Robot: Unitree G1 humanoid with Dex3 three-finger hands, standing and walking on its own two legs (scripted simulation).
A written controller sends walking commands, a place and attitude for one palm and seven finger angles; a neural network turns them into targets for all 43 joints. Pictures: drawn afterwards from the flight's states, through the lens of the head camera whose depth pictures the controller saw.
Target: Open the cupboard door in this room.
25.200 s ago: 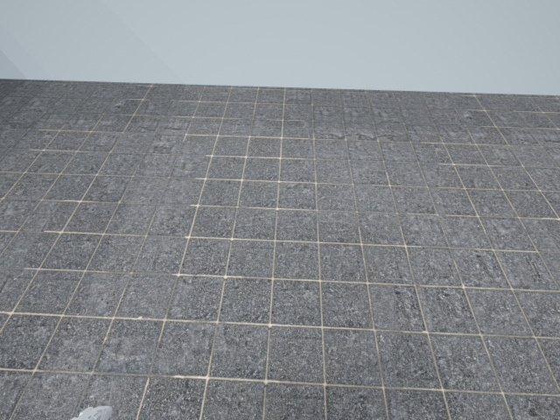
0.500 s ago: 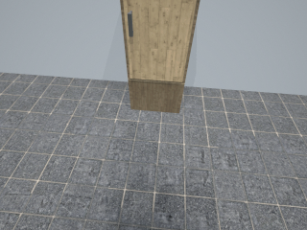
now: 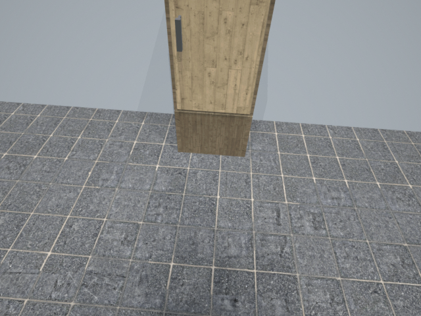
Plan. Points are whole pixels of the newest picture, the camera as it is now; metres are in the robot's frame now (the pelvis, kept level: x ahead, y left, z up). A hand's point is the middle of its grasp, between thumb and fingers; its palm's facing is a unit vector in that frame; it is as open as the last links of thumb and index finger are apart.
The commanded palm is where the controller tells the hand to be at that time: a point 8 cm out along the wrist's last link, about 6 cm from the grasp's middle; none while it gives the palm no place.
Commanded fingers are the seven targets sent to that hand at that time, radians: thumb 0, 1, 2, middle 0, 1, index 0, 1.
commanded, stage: walk to a spot facing it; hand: left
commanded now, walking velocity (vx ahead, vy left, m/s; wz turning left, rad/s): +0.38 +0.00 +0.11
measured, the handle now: (179, 33) +1.17 +0.19 +0.02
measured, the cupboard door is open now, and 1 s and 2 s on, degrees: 0 0 0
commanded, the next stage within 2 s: take the last steps up to it in 0.56 s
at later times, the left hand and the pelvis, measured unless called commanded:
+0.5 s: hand out of the picture +0.03 +0.15 -0.17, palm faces +0.17 -0.98 -0.13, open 7.4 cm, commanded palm none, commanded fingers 0.00 0.90 0.90 -0.20 -0.30 -0.20 -0.30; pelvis +0.16 +0.02 -0.01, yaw +5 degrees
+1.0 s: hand (147, 185) +0.50 +0.22 -0.16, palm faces -0.05 -0.97 -0.24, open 7.4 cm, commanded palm none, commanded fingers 0.00 0.90 0.90 -0.20 -0.30 -0.20 -0.30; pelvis +0.37 +0.03 -0.01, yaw -2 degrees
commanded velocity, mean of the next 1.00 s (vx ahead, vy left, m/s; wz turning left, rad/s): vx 0.31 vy -0.02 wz -0.04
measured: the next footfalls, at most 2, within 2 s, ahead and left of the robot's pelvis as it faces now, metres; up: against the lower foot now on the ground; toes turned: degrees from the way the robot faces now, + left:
left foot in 0.56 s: +0.33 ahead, +0.17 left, +0.00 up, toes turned +14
right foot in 1.00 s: +0.47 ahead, -0.09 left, +0.00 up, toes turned -11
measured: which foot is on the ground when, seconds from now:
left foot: down 0.00-0.18, up 0.20-0.54, down 0.56-1.00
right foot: down 0.00-0.56, up 0.58-0.98, down 1.00-1.00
